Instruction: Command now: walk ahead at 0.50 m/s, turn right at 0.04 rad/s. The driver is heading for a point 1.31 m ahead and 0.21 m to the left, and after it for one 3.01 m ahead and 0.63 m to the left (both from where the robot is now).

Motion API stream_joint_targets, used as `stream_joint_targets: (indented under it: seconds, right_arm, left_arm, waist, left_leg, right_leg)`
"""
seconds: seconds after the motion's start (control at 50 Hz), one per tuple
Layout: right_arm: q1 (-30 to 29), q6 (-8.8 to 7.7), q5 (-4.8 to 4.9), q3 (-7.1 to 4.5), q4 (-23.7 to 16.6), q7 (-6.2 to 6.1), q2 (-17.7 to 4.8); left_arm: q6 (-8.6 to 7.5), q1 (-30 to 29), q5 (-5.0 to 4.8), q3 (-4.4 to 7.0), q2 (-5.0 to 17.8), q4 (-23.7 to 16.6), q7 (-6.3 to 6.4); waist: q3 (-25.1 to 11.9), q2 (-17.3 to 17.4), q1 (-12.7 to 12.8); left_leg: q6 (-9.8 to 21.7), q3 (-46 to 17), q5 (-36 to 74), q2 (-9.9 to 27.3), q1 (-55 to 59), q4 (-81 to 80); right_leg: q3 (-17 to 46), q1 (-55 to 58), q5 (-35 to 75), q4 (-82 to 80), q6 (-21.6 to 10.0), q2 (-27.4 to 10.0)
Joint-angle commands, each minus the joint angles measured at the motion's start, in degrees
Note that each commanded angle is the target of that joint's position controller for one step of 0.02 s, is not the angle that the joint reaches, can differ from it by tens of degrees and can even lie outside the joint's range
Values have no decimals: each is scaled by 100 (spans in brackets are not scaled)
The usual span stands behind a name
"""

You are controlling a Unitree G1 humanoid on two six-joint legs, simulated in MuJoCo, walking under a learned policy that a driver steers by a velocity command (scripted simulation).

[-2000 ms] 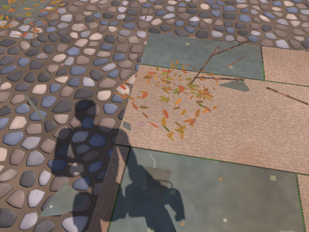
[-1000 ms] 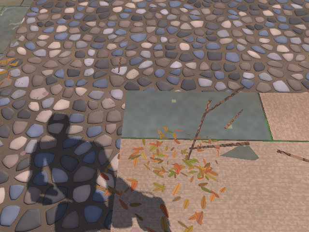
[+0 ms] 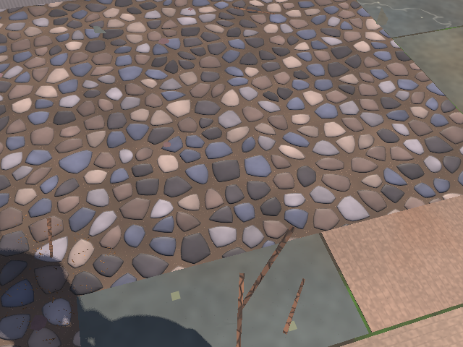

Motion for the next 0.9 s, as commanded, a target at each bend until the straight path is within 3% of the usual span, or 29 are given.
stream_joint_targets:
  seconds: [0.02,0.08,0.14,0.18,0.2,0.22,0.24,0.26,0.28,0.3,0.32,0.34,0.38,0.42,0.48,0.54,0.64,0.7,0.72,0.74,0.76,0.78,0.8,0.82,0.84,0.86,0.88,0.9]
  right_arm:
    - [-176,-59,63,-216,-317,-70,-1013]
    - [203,9,101,-223,-133,-79,-1066]
    - [324,119,119,-253,-8,-109,-1126]
    - [220,178,120,-288,5,-140,-1226]
    - [93,210,125,-284,-13,-153,-1232]
    - [84,222,76,-213,-67,-167,-1069]
    - [497,145,-29,-47,-246,-149,-588]
    - [833,20,-10,59,-161,-100,-305]
    - [295,-64,149,-97,-232,-49,-917]
    - [-197,-115,218,-128,-398,-31,-1032]
    - [-434,-123,151,-131,-428,-53,-984]
    - [-433,-83,86,-157,-415,-64,-928]
    - [-175,43,75,-133,-332,-72,-700]
    - [-286,133,34,-115,-374,-104,-592]
    - [-863,129,-20,-96,-556,-101,-539]
    - [-1459,68,3,-38,-699,-39,-408]
    - [-2179,7,71,-15,-979,93,-467]
    - [-1990,-33,65,-68,-992,158,-645]
    - [-1592,-44,53,-135,-889,150,-764]
    - [-761,-42,36,-270,-622,111,-995]
    - [252,-27,-19,-397,-404,54,-1393]
    - [633,19,-21,-508,-269,51,-1862]
    - [630,30,70,-354,-296,59,-1287]
    - [196,17,57,-278,-370,37,-1074]
    - [-188,13,11,-245,-458,21,-955]
    - [-480,1,-34,-203,-485,32,-799]
    - [-628,-27,-95,-155,-501,35,-655]
    - [-669,-42,-96,-151,-488,47,-629]
  left_arm:
    - [-108,-465,-8,-11,145,-421,-48]
    - [-146,-972,-63,-28,161,-576,-128]
    - [-188,-1204,-74,-7,274,-717,-221]
    - [-207,-863,-59,62,448,-652,-245]
    - [-212,-268,-37,155,606,-481,-227]
    - [-204,657,-8,293,904,-212,-176]
    - [-179,1462,107,416,1444,-99,-128]
    - [-143,1687,10,394,1389,15,-155]
    - [-133,1506,-45,256,938,-4,-146]
    - [-128,1038,-53,200,817,-65,-130]
    - [-127,672,-1,159,706,-108,-134]
    - [-146,425,52,115,555,-136,-153]
    - [-206,267,62,99,469,-103,-172]
    - [-268,314,26,128,581,6,-161]
    - [-251,546,21,160,710,182,-87]
    - [-211,778,-15,169,797,335,-36]
    - [-91,1270,-87,205,897,685,-1]
    - [6,1210,-98,248,985,777,39]
    - [39,1091,-100,255,1024,768,50]
    - [73,1050,-77,212,925,757,62]
    - [75,1123,28,99,692,635,80]
    - [-55,1849,40,-113,-33,571,9]
    - [-190,1556,-62,-14,463,661,-25]
    - [-279,1015,-217,81,801,487,-56]
    - [-312,659,-219,67,767,403,-33]
    - [-301,468,-126,88,721,372,-5]
    - [-244,555,-80,113,676,396,4]
    - [-178,672,-69,99,556,436,3]
  waist:
    - [63,561,12]
    - [182,560,-178]
    - [241,616,-121]
    - [23,721,150]
    - [-338,708,511]
    - [-993,577,905]
    - [-1954,-375,942]
    - [-2506,-1359,861]
    - [-1845,-818,991]
    - [-1049,-549,884]
    - [-626,-182,726]
    - [-369,-161,525]
    - [-335,-292,271]
    - [-189,-229,203]
    - [-3,-83,332]
    - [118,-78,540]
    - [291,-77,753]
    - [139,-199,534]
    - [-99,-251,283]
    - [-613,-160,-104]
    - [-1454,340,-443]
    - [-2146,1871,-106]
    - [-2206,1538,-333]
    - [-1328,1224,-301]
    - [-874,769,-161]
    - [-484,572,-6]
    - [-414,691,193]
    - [-386,739,296]
  left_leg:
    - [776,-631,1377,1301,-256,-717]
    - [763,-674,1260,1486,140,-601]
    - [671,-792,1617,1788,778,-262]
    - [552,-763,2617,1834,1003,221]
    - [436,-580,3476,1661,919,911]
    - [259,-360,3409,1361,355,2047]
    - [-80,-52,1499,738,-1605,4181]
    - [-218,-554,-2350,53,-3019,5437]
    - [-137,-904,-2291,407,-3658,5943]
    - [-85,-694,-1724,694,-3858,5839]
    - [-108,-574,-1236,915,-3674,5552]
    - [-147,-586,-913,1081,-3377,5247]
    - [-242,-592,-631,1203,-2882,4968]
    - [-362,-539,-338,1240,-2974,4613]
    - [-487,-509,593,1247,-3278,3613]
    - [-474,-331,1459,1058,-3007,2492]
    - [-310,-323,1376,880,-3093,1662]
    - [-78,-243,732,741,-2705,1437]
    - [31,-70,614,566,-2086,1338]
    - [190,63,698,422,-925,1278]
    - [524,-837,947,1249,806,1525]
    - [1505,-3578,-216,2529,2810,971]
    - [1502,-4327,-1026,2561,2873,382]
    - [1234,-3518,-995,2385,2193,276]
    - [1087,-2858,-545,2171,1416,176]
    - [1026,-2388,24,1982,678,6]
    - [962,-2072,411,1833,234,-141]
    - [977,-1896,571,1766,-20,-301]
  right_leg:
    - [-186,323,1011,-1033,54,111]
    - [-234,351,1218,-1563,12,243]
    - [-183,227,699,-1888,-179,310]
    - [-299,790,276,-2025,-351,471]
    - [-470,1658,312,-2188,-496,639]
    - [-343,3110,492,-2051,-713,490]
    - [1599,5405,379,-1869,-1409,-921]
    - [3671,6255,-613,-2690,-1945,-1612]
    - [3370,5827,-1330,-2936,-1690,-1398]
    - [2599,4964,-1104,-3109,-1498,-1215]
    - [2071,4169,-637,-3301,-1420,-995]
    - [1673,3566,-167,-3503,-1366,-803]
    - [1254,3001,213,-3829,-1395,-628]
    - [896,2764,586,-4026,-1462,-588]
    - [498,2843,855,-4152,-1402,-486]
    - [108,2862,830,-4179,-1220,-305]
    - [165,3721,820,-3880,-1143,-653]
    - [218,4196,1662,-3395,-985,-830]
    - [114,4202,2547,-2930,-895,-733]
    - [-109,3968,3120,-1968,-749,-438]
    - [-363,2928,1949,-328,-549,-108]
    - [-411,512,-1527,1769,-126,986]
    - [381,-216,-2688,2536,-161,882]
    - [358,-649,-2307,2693,-251,579]
    - [186,-542,-1786,2463,-277,274]
    - [116,-342,-1443,2076,-250,94]
    - [167,35,-1207,1838,-244,-57]
    - [160,275,-1106,1676,-216,-91]
Velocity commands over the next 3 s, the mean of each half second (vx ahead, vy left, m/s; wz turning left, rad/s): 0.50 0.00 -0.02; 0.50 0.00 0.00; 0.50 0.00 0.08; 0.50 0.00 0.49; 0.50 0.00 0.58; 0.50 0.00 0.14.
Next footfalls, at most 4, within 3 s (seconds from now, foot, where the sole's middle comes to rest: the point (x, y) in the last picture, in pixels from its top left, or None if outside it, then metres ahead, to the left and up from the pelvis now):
0.22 right None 0.31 -0.15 -0.78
0.76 left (194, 306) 0.61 0.09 -0.78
1.28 right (266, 221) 0.90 -0.15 -0.78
1.84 left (189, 163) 1.17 0.11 -0.78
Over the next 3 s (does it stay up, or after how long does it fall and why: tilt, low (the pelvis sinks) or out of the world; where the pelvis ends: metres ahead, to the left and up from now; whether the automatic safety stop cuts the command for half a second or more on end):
stays up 1.56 0.31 -0.01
